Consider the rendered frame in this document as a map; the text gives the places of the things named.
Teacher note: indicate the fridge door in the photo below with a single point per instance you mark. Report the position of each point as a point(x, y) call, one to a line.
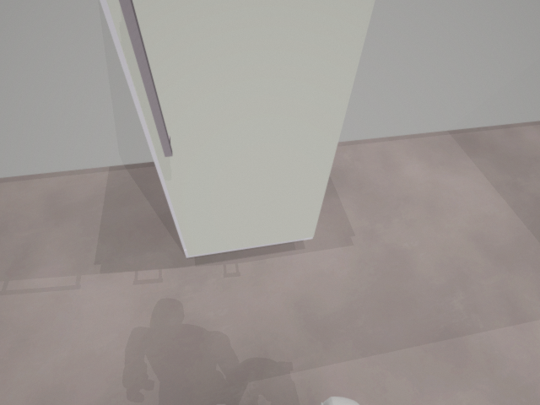
point(253, 94)

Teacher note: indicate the handle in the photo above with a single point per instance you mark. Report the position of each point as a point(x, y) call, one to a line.
point(144, 68)

